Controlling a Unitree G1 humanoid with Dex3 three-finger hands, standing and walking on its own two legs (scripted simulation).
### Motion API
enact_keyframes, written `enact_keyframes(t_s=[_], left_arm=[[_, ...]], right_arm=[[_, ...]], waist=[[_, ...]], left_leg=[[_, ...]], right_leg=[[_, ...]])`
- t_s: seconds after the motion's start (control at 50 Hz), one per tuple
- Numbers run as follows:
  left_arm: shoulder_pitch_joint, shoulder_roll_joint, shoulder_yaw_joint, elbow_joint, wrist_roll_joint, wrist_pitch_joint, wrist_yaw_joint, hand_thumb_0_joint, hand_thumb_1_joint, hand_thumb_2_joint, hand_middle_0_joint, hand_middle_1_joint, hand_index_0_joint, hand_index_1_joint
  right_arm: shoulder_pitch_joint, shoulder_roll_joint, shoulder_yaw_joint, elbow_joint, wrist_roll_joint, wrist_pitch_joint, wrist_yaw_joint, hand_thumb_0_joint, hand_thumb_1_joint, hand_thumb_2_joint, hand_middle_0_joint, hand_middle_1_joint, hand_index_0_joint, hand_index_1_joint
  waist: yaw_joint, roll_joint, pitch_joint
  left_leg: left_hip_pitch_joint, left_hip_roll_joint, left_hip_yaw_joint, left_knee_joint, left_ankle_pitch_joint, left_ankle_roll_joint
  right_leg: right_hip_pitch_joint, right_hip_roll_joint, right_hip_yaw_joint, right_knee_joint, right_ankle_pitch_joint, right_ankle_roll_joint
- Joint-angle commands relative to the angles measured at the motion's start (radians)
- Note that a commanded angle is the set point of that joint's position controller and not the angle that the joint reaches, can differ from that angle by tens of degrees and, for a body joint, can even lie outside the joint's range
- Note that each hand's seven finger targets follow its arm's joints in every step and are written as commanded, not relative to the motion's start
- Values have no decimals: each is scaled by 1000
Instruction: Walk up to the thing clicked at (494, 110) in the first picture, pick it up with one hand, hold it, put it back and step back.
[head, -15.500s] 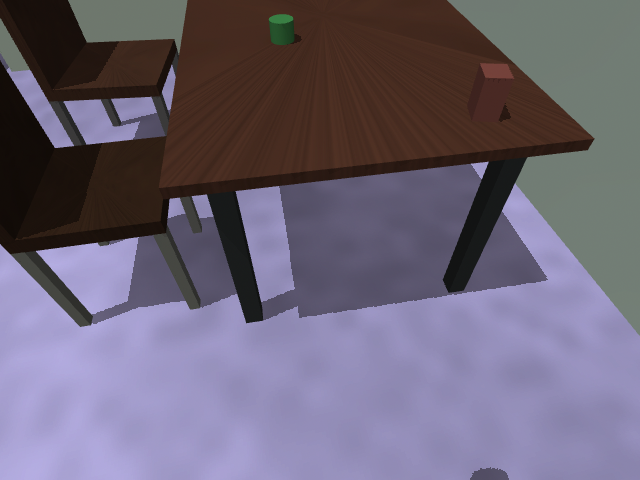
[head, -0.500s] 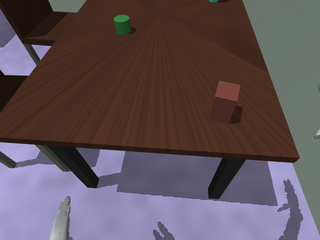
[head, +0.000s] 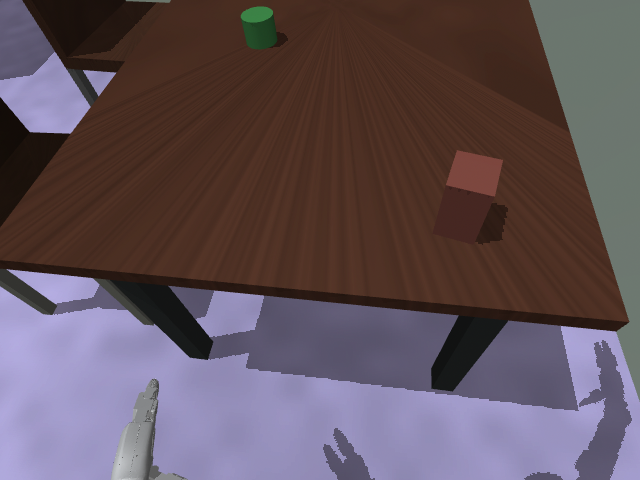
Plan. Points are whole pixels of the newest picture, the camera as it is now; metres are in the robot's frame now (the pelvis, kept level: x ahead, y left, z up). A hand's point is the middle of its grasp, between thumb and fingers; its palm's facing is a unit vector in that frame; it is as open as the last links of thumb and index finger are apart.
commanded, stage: go down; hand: right
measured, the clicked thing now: (465, 199) +0.50 -0.15 +0.02
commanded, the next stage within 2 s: approach in 1.20 s
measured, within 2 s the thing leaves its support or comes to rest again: neither
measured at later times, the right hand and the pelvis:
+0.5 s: hand out of the picture +0.44 -0.34 +0.16, palm faces +0.11 +0.99 +0.02, open 17.7 cm; pelvis +0.00 +0.00 -0.01, yaw +0 degrees
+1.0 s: hand out of the picture +0.46 -0.34 +0.16, palm faces +0.11 +0.99 +0.02, open 17.8 cm; pelvis -0.01 -0.01 -0.02, yaw +1 degrees
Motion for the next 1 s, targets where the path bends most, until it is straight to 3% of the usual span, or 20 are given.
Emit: enact_keyframes(t_s=[0.0,0.1,0.14,0.2,0.28,0.3,0.34,0.38,0.42,0.54,0.58,0.64,0.68,0.7,0.72,0.78,0.84,0.86,0.88,0.98], left_arm=[[-20,179,73,-131,1,-52,12,0,-555,58,-51,-55,-48,-58],[-47,170,60,-151,1,-48,5,0,-558,61,-50,-54,-45,-58],[-41,184,67,-189,-2,-46,7,0,-553,58,-49,-53,-46,-56],[-21,174,57,-188,-2,-44,6,0,-556,59,-50,-55,-47,-59],[14,168,59,-203,3,-46,2,0,-555,60,-51,-56,-47,-59],[31,174,68,-192,2,-46,3,0,-557,62,-51,-56,-48,-60],[53,159,58,-148,6,-42,-4,0,-551,56,-49,-56,-49,-56],[-34,187,75,-218,6,-52,0,0,-553,58,-49,-54,-47,-56],[1,174,60,-178,9,-45,-7,0,-554,59,-50,-56,-48,-59],[11,167,47,-188,11,-43,-10,0,-547,52,-49,-55,-50,-54],[-41,195,74,-263,9,-50,-8,0,-549,54,-50,-55,-49,-55],[6,157,35,-221,14,-44,-14,0,-546,51,-49,-55,-51,-53],[22,181,62,-238,17,-47,-12,0,-549,55,-49,-55,-49,-55],[2,183,58,-262,15,-48,-11,0,-548,54,-49,-55,-50,-54],[35,184,64,-236,16,-44,-12,0,-546,52,-49,-56,-51,-54],[-5,160,38,-233,17,-46,-15,0,-552,58,-49,-55,-47,-57],[-13,205,76,-270,16,-49,-13,0,-550,55,-50,-55,-49,-56],[8,183,52,-264,19,-45,-17,0,-547,53,-50,-57,-51,-56],[-1,172,42,-281,16,-46,-18,0,-546,53,-49,-56,-50,-55],[15,171,47,-258,16,-44,-15,0,-552,58,-50,-56,-48,-58]], right_arm=[[-394,-368,-52,-211,21,-65,9,0,592,-33,48,50,48,50],[-391,-380,-57,-158,7,-61,8,0,586,-31,52,48,51,48],[-436,-399,-68,-199,6,-62,8,0,584,-27,54,46,52,46],[-416,-387,-53,-150,-1,-55,6,0,600,-29,51,48,51,48],[-506,-420,-51,-206,-9,-64,9,0,606,-31,48,49,49,49],[-460,-391,-41,-127,-8,-55,10,0,604,-38,45,51,48,51],[-486,-410,-51,-166,-7,-61,11,0,611,-39,42,52,46,52],[-487,-403,-42,-116,-18,-56,11,0,611,-37,44,51,46,52],[-547,-445,-58,-156,-24,-66,8,0,606,-34,47,50,49,50],[-555,-435,-41,-92,-36,-59,12,0,609,-38,45,52,48,52],[-572,-469,-54,-82,-45,-63,6,0,611,-34,46,52,48,52],[-579,-453,-39,-56,-51,-60,6,0,611,-40,45,54,48,54],[-636,-502,-63,-102,-59,-69,2,0,611,-35,46,52,48,52],[-599,-472,-46,-45,-59,-59,2,0,611,-37,43,52,47,52],[-610,-508,-60,-67,-69,-57,0,0,611,-31,46,51,48,51],[-617,-463,-40,-42,-68,-52,0,0,611,-32,44,51,47,51],[-608,-473,-33,-19,-76,-50,3,0,611,-38,43,54,47,54],[-661,-500,-48,-83,-75,-60,4,0,611,-37,43,53,47,53],[-636,-473,-38,-44,-71,-55,5,0,611,-32,46,50,49,50],[-632,-503,-55,-47,-71,-53,2,0,611,-32,45,52,48,52]], waist=[[-15,-206,-403],[-15,-170,-368],[-11,-157,-418],[-5,-138,-349],[4,-218,-426],[22,-183,-377],[13,-223,-398],[23,-178,-395],[13,-230,-417],[20,-203,-398],[30,-183,-442],[28,-222,-388],[33,-234,-470],[38,-202,-449],[29,-218,-456],[35,-233,-414],[44,-203,-430],[35,-254,-481],[35,-232,-464],[36,-220,-443]], left_leg=[[93,-25,2,-17,369,36],[111,-23,-2,-12,345,38],[141,-19,-8,-10,364,36],[122,-20,-3,-14,327,33],[75,-26,-2,-3,330,36],[55,-28,1,-3,331,34],[66,-23,-6,9,353,34],[52,-27,0,18,347,35],[48,-24,-5,22,332,38],[25,-29,2,35,298,37],[47,-26,0,40,311,34],[-11,-31,6,46,252,38],[17,-27,-2,59,300,37],[7,-31,3,60,304,35],[34,-23,-7,68,340,35],[-24,-31,5,68,266,39],[-44,-35,11,73,257,39],[-19,-31,3,79,285,40],[-22,-32,6,79,283,38],[4,-27,1,82,284,36]], right_leg=[[304,9,32,-10,608,3],[222,13,26,-15,514,-4],[223,18,22,-19,479,-11],[182,21,20,-29,412,-16],[278,10,27,1,509,-3],[249,10,28,6,509,-4],[234,16,23,17,508,-5],[226,9,31,22,521,-5],[215,12,30,29,503,-4],[179,11,33,35,439,-6],[182,13,32,46,426,-12],[160,9,36,40,391,-4],[182,10,34,59,429,-4],[184,8,36,63,445,-5],[155,16,28,72,449,-7],[137,7,38,63,399,-4],[156,2,46,70,409,-4],[169,5,41,79,439,-1],[173,6,40,82,437,-4],[113,15,33,78,367,-10]])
